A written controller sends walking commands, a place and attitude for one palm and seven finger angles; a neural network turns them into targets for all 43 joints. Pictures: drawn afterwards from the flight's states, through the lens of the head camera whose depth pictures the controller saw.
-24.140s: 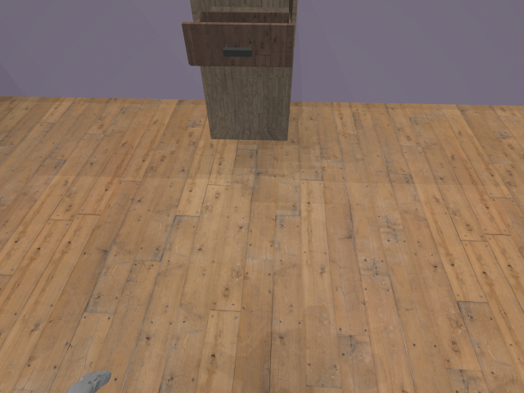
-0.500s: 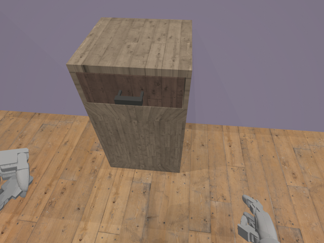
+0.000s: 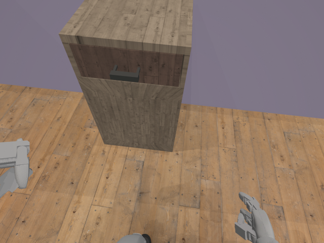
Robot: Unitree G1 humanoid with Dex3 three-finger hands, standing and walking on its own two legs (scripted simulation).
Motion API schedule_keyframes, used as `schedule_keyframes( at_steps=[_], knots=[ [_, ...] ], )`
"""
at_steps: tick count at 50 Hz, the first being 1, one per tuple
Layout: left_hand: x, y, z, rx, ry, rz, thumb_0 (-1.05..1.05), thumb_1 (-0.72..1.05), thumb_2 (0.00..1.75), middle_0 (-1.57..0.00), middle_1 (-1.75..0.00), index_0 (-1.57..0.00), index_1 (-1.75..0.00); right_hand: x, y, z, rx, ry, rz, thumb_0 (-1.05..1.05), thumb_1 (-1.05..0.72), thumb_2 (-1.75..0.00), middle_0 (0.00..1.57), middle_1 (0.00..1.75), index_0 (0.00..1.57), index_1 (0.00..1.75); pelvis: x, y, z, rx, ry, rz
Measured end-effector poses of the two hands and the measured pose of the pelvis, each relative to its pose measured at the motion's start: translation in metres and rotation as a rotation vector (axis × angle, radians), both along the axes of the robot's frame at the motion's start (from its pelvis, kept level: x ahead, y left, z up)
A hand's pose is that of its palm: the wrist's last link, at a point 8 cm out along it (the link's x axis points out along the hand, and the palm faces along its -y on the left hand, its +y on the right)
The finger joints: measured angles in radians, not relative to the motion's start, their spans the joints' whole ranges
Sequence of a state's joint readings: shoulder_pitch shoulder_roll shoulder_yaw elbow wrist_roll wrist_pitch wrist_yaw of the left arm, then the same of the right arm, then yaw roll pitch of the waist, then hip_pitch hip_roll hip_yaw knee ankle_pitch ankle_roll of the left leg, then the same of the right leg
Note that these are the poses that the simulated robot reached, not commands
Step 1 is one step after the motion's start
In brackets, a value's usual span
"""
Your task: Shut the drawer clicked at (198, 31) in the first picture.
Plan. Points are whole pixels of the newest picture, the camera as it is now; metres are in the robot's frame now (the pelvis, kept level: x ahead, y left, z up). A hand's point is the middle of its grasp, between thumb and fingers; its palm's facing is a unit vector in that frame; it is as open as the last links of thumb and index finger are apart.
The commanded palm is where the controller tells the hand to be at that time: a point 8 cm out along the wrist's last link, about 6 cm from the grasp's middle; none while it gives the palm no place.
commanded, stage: step back with the hand held close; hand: left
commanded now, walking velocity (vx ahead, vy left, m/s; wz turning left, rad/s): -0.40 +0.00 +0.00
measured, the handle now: (125, 72) +0.70 +0.19 -0.06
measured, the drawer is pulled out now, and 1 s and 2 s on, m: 0.00 0.00 0.00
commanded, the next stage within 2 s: stop stepping back and stand still in 0.38 s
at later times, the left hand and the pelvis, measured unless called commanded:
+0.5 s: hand out of the picture +0.08 +0.22 +0.17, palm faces +0.34 -0.76 -0.56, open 3.2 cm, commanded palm +0.00 +0.26 +0.19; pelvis -0.11 -0.03 +0.00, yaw +4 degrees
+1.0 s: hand out of the picture +0.01 +0.20 +0.18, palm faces +0.43 -0.76 -0.48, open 3.2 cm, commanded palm -0.05 +0.24 +0.19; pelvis -0.16 -0.05 +0.00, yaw +3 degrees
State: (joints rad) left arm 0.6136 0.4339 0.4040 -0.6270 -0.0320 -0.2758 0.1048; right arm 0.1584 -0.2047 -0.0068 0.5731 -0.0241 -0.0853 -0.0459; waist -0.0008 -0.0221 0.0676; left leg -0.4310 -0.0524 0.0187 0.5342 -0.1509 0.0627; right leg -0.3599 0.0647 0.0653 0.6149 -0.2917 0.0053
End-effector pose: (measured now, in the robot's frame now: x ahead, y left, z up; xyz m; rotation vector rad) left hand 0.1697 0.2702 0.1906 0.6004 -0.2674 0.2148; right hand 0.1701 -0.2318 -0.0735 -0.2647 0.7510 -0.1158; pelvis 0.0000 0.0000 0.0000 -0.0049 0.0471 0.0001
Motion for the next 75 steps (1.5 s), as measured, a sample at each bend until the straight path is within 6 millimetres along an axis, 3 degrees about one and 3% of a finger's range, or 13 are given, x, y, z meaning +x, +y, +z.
schedule_keyframes(
  at_steps=[7, 16, 22, 30, 38, 43, 50, 54, 64, 66, 70, 73, 75],
  knots=[
    [-0.034, -0.028, 0.013, 0.036, -0.017, -0.014, 0.01, 0.88, 0.9, -1.4, -1.6, -1.4, -1.6, -0.013, -0.019, 0.001, 0.039, -0.024, -0.006, 0.01, -0.9, -0.9, 0.2, 0.3, 0.21, 0.3, -0.025, -0.025, 0.0, -0.009, 0.0, 0.015],
    [-0.076, -0.015, 0.005, -0.055, 0.002, 0.133, 0.01, 0.88, 0.9, -1.4, -1.6, -1.4, -1.6, -0.052, -0.041, 0.014, -0.022, 0.045, -0.042, 0.01, -0.9, -0.9, 0.2, 0.3, 0.2, 0.3, -0.055, -0.031, 0.013, 0.044, 0.043, 0.055],
    [-0.109, -0.011, -0.002, -0.014, 0.011, 0.086, 0.01, 0.88, 0.9, -1.4, -1.6, -1.4, -1.6, -0.082, -0.034, 0.004, -0.027, 0.04, -0.042, 0.01, -0.9, -0.9, 0.2, 0.3, 0.2, 0.3, -0.095, -0.024, 0.003, 0.037, 0.023, 0.083],
    [-0.161, -0.028, 0.021, 0.049, -0.088, 0.108, 0.01, 0.88, 0.9, -1.4, -1.6, -1.4, -1.6, -0.126, -0.015, -0.007, 0.098, -0.045, 0.012, 0.01, -0.9, -0.9, 0.2, 0.3, 0.21, 0.3, -0.123, -0.039, -0.005, 0.029, -0.018, 0.037],
    [-0.185, -0.029, 0.0, -0.102, -0.031, 0.155, 0.01, 0.88, 0.9, -1.4, -1.6, -1.41, -1.6, -0.175, -0.031, -0.003, 0.056, 0.039, -0.002, 0.01, -0.9, -0.9, 0.21, 0.3, 0.21, 0.3, -0.151, -0.041, 0.009, 0.03, -0.033, 0.046],
    [-0.197, -0.027, -0.007, -0.096, -0.022, 0.132, 0.01, 0.88, 0.9, -1.4, -1.6, -1.4, -1.6, -0.194, -0.044, 0.006, -0.019, 0.008, -0.025, 0.01, -0.9, -0.9, 0.2, 0.3, 0.21, 0.3, -0.164, -0.038, 0.006, 0.017, -0.053, 0.054],
    [-0.206, -0.034, 0.012, -0.016, -0.095, 0.138, 0.01, 0.88, 0.9, -1.4, -1.6, -1.4, -1.6, -0.199, -0.048, 0.004, 0.015, -0.042, -0.024, 0.01, -0.9, -0.9, 0.2, 0.3, 0.2, 0.3, -0.164, -0.048, 0.003, 0.021, -0.065, 0.048],
    [-0.202, -0.033, 0.005, -0.055, -0.085, 0.157, 0.01, 0.88, 0.9, -1.4, -1.6, -1.41, -1.6, -0.195, -0.049, -0.005, 0.022, 0.014, -0.005, 0.01, -0.9, -0.9, 0.2, 0.3, 0.2, 0.3, -0.168, -0.051, 0.002, 0.002, -0.065, 0.064],
    [-0.194, -0.031, 0.0, -0.071, -0.055, 0.112, 0.01, 0.88, 0.9, -1.4, -1.6, -1.4, -1.6, -0.173, -0.039, 0.005, -0.009, -0.014, 0.001, 0.01, -0.9, -0.9, 0.2, 0.3, 0.2, 0.3, -0.154, -0.04, 0.003, 0.019, -0.063, 0.053],
    [-0.181, -0.023, -0.021, -0.066, 0.039, 0.12, 0.01, 0.88, 0.9, -1.4, -1.59, -1.4, -1.6, -0.165, -0.035, -0.002, 0.021, -0.006, 0.047, 0.01, -0.9, -0.9, 0.2, 0.3, 0.2, 0.3, -0.152, -0.037, 0.003, 0.016, -0.044, 0.073],
    [-0.164, -0.009, -0.138, -0.25, 0.516, 0.255, 0.0, 0.89, 0.9, -1.36, -1.56, -1.36, -1.56, -0.157, -0.031, -0.029, 0.073, 0.071, 0.065, 0.01, -0.9, -0.9, 0.2, 0.3, 0.2, 0.3, -0.154, -0.03, -0.001, 0.016, -0.031, 0.081],
    [-0.187, -0.027, -0.223, -0.384, 0.856, 0.299, 0.0, 0.9, 0.9, -1.29, -1.49, -1.29, -1.49, -0.169, -0.027, -0.036, 0.085, 0.134, 0.051, 0.01, -0.9, -0.9, 0.2, 0.3, 0.2, 0.3, -0.154, -0.031, -0.001, 0.02, -0.047, 0.08],
    [-0.213, -0.048, -0.266, -0.465, 1.036, 0.297, 0.01, 0.9, 0.9, -1.23, -1.43, -1.23, -1.43, -0.185, -0.026, -0.036, 0.073, 0.193, 0.044, 0.01, -0.9, -0.9, 0.2, 0.3, 0.2, 0.3, -0.155, -0.033, 0.0, 0.023, -0.059, 0.079]
  ],
)
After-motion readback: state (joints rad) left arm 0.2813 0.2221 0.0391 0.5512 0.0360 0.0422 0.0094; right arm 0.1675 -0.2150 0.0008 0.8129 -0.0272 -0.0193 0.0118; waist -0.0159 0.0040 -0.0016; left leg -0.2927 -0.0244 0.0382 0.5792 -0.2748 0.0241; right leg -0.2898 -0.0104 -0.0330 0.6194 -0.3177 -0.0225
